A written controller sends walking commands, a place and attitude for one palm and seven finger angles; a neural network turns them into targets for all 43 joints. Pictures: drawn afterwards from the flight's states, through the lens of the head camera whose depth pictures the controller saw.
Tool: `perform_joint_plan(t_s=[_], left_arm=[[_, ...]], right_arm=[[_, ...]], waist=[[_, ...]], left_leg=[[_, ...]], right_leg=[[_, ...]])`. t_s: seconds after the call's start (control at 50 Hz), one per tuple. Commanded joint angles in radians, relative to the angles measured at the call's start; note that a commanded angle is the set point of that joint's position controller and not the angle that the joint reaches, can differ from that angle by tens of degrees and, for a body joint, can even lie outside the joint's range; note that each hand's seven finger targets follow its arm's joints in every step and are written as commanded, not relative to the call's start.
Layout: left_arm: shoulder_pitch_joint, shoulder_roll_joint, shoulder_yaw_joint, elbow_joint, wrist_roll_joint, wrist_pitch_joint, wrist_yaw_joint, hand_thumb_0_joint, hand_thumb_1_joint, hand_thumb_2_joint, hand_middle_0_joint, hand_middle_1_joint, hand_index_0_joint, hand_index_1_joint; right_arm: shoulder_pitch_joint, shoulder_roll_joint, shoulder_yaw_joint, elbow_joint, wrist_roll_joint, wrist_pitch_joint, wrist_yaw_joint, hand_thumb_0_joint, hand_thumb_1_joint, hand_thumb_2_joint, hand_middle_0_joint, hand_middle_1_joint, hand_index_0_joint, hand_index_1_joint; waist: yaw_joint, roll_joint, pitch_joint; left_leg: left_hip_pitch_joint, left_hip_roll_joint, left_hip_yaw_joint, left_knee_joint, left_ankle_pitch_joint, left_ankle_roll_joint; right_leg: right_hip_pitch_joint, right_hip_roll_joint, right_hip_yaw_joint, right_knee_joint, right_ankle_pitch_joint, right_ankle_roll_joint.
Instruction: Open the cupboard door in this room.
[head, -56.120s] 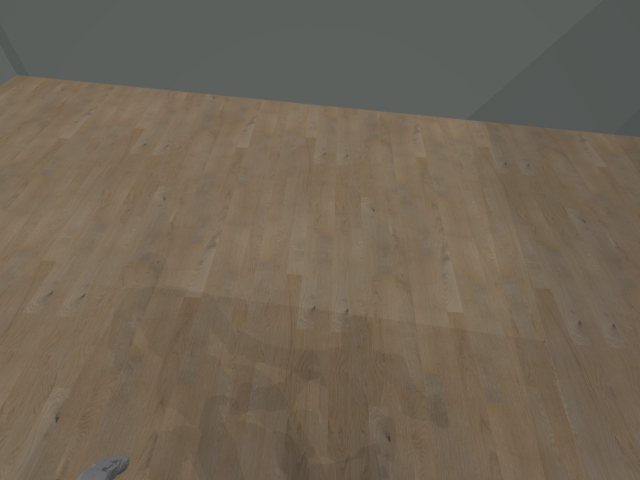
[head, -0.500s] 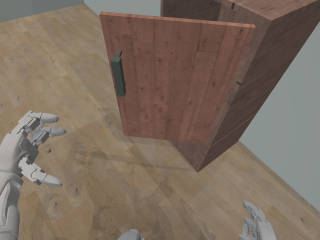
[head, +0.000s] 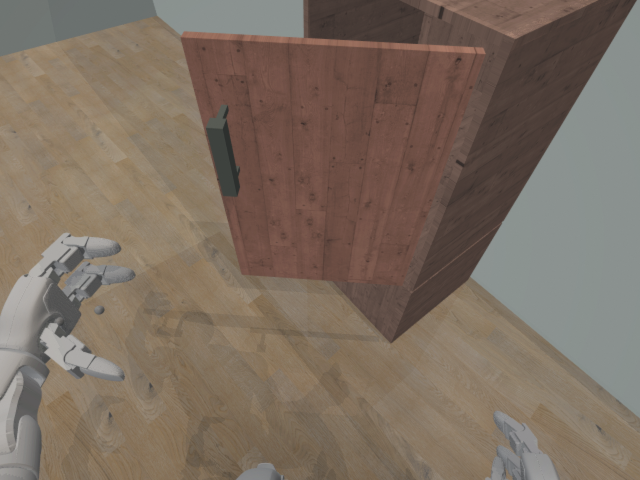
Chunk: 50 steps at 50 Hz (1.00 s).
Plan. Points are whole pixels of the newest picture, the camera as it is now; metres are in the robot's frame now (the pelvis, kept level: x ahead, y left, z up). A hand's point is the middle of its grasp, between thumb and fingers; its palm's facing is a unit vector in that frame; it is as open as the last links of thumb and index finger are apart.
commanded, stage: raise the hand with hooked fingers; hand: left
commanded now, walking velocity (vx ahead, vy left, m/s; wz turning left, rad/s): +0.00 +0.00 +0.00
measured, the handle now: (227, 151) +0.59 +0.18 +0.06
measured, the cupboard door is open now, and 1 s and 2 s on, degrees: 48 48 48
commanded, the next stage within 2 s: move the hooked fingers beside the handle in 0.02 s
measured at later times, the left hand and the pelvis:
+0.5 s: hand (131, 265) +0.35 +0.25 +0.07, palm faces -0.05 -1.00 -0.02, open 14.0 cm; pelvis +0.00 +0.00 +0.00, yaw +0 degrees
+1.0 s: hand (146, 220) +0.43 +0.26 +0.07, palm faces -0.04 -1.00 +0.00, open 14.0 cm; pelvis +0.01 +0.01 -0.01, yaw -1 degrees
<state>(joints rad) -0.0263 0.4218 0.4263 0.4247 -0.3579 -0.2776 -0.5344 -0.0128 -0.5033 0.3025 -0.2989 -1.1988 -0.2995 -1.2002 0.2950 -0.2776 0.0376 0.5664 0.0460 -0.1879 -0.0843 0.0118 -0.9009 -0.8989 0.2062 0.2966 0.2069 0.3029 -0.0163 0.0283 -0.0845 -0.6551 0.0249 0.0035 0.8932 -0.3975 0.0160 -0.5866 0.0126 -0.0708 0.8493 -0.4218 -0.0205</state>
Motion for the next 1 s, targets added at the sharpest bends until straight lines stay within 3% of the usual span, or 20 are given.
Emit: perform_joint_plan(t_s=[0.0, 0.04, 0.1, 0.18, 0.24, 0.26, 0.32, 0.42, 0.52, 0.6, 0.64, 0.66, 0.8, 0.88, 0.96, 0.98], left_arm=[[-0.214, 0.268, 0.104, -0.156, -0.040, -0.061, -0.001, 0.000, -0.500, 0.300, -0.300, -1.200, -0.300, -1.200], [-0.220, 0.254, 0.088, -0.158, -0.038, -0.062, -0.004, 0.000, -0.500, 0.300, -0.300, -1.200, -0.300, -1.200], [-0.225, 0.258, 0.084, -0.152, -0.031, -0.058, -0.010, 0.000, -0.500, 0.300, -0.300, -1.200, -0.300, -1.200], [-0.402, 0.286, 0.076, -0.118, -0.016, -0.072, -0.007, 0.000, -0.500, 0.300, -0.300, -1.200, -0.300, -1.200], [-0.458, 0.261, 0.044, -0.110, -0.004, -0.088, -0.002, 0.000, -0.500, 0.300, -0.300, -1.200, -0.300, -1.200], [-0.457, 0.282, 0.059, -0.103, -0.004, -0.089, -0.001, 0.000, -0.500, 0.300, -0.300, -1.200, -0.300, -1.200], [-0.473, 0.275, 0.040, -0.059, 0.016, -0.077, 0.003, 0.000, -0.500, 0.300, -0.300, -1.200, -0.300, -1.200], [-0.491, 0.316, 0.078, 0.046, 0.029, -0.042, 0.024, 0.000, -0.500, 0.300, -0.300, -1.200, -0.300, -1.200], [-0.573, 0.351, 0.100, 0.092, 0.047, -0.062, 0.038, 0.000, -0.500, 0.300, -0.300, -1.200, -0.300, -1.200], [-0.670, 0.375, 0.104, 0.101, 0.054, -0.104, 0.028, 0.000, -0.500, 0.300, -0.300, -1.200, -0.300, -1.200], [-0.661, 0.375, 0.106, 0.133, 0.055, -0.109, 0.019, 0.000, -0.500, 0.300, -0.300, -1.200, -0.300, -1.200], [-0.673, 0.359, 0.090, 0.145, 0.052, -0.106, 0.010, 0.000, -0.500, 0.300, -0.300, -1.200, -0.300, -1.200], [-0.785, 0.391, 0.087, 0.274, 0.076, -0.086, -0.001, 0.000, -0.500, 0.300, -0.300, -1.200, -0.300, -1.200], [-0.871, 0.420, 0.096, 0.256, 0.094, -0.124, 0.016, 0.000, -0.500, 0.300, -0.300, -1.200, -0.300, -1.200], [-0.929, 0.441, 0.105, 0.344, 0.104, -0.133, 0.026, 0.000, -0.500, 0.300, -0.300, -1.200, -0.300, -1.200], [-0.940, 0.442, 0.101, 0.364, 0.115, -0.129, 0.027, 0.000, -0.500, 0.300, -0.300, -1.200, -0.300, -1.200]], right_arm=[[-0.030, -0.154, -0.056, -0.137, 0.004, -0.058, -0.017, 0.000, -0.900, -0.900, 0.200, 0.300, 0.200, 0.300], [-0.038, -0.151, -0.057, -0.137, 0.007, -0.061, -0.018, 0.000, -0.900, -0.900, 0.200, 0.300, 0.200, 0.300], [-0.034, -0.151, -0.055, -0.139, 0.005, -0.062, -0.017, 0.000, -0.900, -0.900, 0.200, 0.300, 0.200, 0.300], [-0.021, -0.156, -0.052, -0.111, 0.003, -0.060, -0.027, 0.000, -0.900, -0.900, 0.200, 0.300, 0.200, 0.300], [-0.014, -0.153, -0.053, -0.103, 0.003, -0.065, -0.030, 0.000, -0.900, -0.900, 0.200, 0.300, 0.200, 0.300], [-0.007, -0.156, -0.054, -0.101, 0.000, -0.064, -0.028, 0.000, -0.900, -0.900, 0.200, 0.300, 0.200, 0.300], [-0.001, -0.156, -0.055, -0.093, 0.002, -0.057, -0.025, 0.000, -0.900, -0.900, 0.200, 0.300, 0.200, 0.300], [0.014, -0.163, -0.058, -0.097, 0.004, -0.025, -0.016, 0.000, -0.900, -0.900, 0.200, 0.300, 0.200, 0.300], [0.039, -0.164, -0.060, -0.101, -0.002, 0.001, -0.005, 0.000, -0.900, -0.900, 0.200, 0.300, 0.200, 0.300], [0.070, -0.168, -0.067, -0.080, -0.007, 0.016, -0.002, 0.000, -0.900, -0.900, 0.200, 0.300, 0.200, 0.300], [0.077, -0.169, -0.067, -0.076, -0.007, 0.025, 0.001, 0.000, -0.900, -0.900, 0.200, 0.300, 0.200, 0.300], [0.086, -0.171, -0.068, -0.076, -0.007, 0.029, 0.002, 0.000, -0.900, -0.900, 0.200, 0.300, 0.200, 0.300], [0.113, -0.179, -0.069, -0.058, -0.006, 0.065, 0.004, 0.000, -0.900, -0.900, 0.200, 0.300, 0.200, 0.300], [0.135, -0.179, -0.074, -0.050, -0.014, 0.079, 0.012, 0.000, -0.900, -0.900, 0.200, 0.300, 0.200, 0.300], [0.151, -0.185, -0.072, -0.034, -0.015, 0.099, 0.013, 0.000, -0.900, -0.900, 0.200, 0.300, 0.200, 0.300], [0.153, -0.185, -0.071, -0.035, -0.016, 0.105, 0.015, 0.000, -0.900, -0.900, 0.200, 0.300, 0.200, 0.300]], waist=[[0.000, 0.020, -0.191], [0.002, 0.057, -0.185], [0.001, 0.033, -0.209], [-0.029, 0.043, -0.196], [-0.029, 0.084, -0.237], [-0.020, 0.083, -0.253], [-0.021, 0.089, -0.269], [-0.016, 0.030, -0.247], [-0.015, 0.045, -0.287], [-0.036, 0.056, -0.352], [-0.030, 0.083, -0.354], [-0.036, 0.055, -0.364], [-0.056, 0.047, -0.325], [-0.056, 0.118, -0.401], [-0.075, 0.069, -0.373], [-0.074, 0.085, -0.379]], left_leg=[[0.151, -0.026, -0.035, -0.138, 0.149, 0.015], [0.157, -0.027, -0.033, -0.138, 0.149, 0.014], [0.160, -0.027, -0.034, -0.134, 0.157, 0.017], [0.151, -0.025, -0.036, -0.117, 0.139, 0.017], [0.193, -0.025, -0.045, -0.120, 0.155, 0.015], [0.194, -0.025, -0.046, -0.112, 0.175, 0.014], [0.194, -0.024, -0.044, -0.113, 0.180, 0.013], [0.137, -0.024, -0.033, -0.110, 0.196, 0.014], [0.123, -0.024, -0.026, -0.096, 0.217, 0.014], [0.149, -0.019, -0.026, -0.068, 0.273, 0.018], [0.148, -0.020, -0.024, -0.066, 0.290, 0.016], [0.148, -0.020, -0.026, -0.057, 0.308, 0.019], [0.107, -0.017, -0.028, -0.051, 0.286, 0.021], [0.175, -0.011, -0.039, -0.032, 0.348, 0.016], [0.135, -0.006, -0.045, -0.020, 0.329, 0.019], [0.135, -0.005, -0.044, -0.022, 0.318, 0.017]], right_leg=[[0.045, 0.017, 0.045, -0.139, 0.138, -0.002], [0.036, 0.014, 0.047, -0.139, 0.136, -0.002], [0.050, 0.014, 0.050, -0.137, 0.146, -0.002], [0.015, 0.014, 0.061, -0.133, 0.126, -0.001], [-0.001, 0.013, 0.048, -0.118, 0.139, -0.005], [0.016, 0.015, 0.051, -0.112, 0.157, -0.009], [0.008, 0.012, 0.048, -0.108, 0.170, -0.007], [0.028, 0.011, 0.050, -0.105, 0.208, -0.001], [0.039, 0.015, 0.057, -0.085, 0.232, -0.002], [0.042, 0.020, 0.064, -0.067, 0.294, -0.001], [0.041, 0.019, 0.063, -0.062, 0.311, -0.004], [0.044, 0.023, 0.061, -0.054, 0.330, -0.005], [-0.009, 0.024, 0.056, -0.053, 0.309, -0.002], [-0.042, 0.029, 0.052, -0.031, 0.320, -0.007], [-0.065, 0.033, 0.047, -0.025, 0.300, -0.007], [-0.074, 0.032, 0.046, -0.022, 0.290, -0.005]])
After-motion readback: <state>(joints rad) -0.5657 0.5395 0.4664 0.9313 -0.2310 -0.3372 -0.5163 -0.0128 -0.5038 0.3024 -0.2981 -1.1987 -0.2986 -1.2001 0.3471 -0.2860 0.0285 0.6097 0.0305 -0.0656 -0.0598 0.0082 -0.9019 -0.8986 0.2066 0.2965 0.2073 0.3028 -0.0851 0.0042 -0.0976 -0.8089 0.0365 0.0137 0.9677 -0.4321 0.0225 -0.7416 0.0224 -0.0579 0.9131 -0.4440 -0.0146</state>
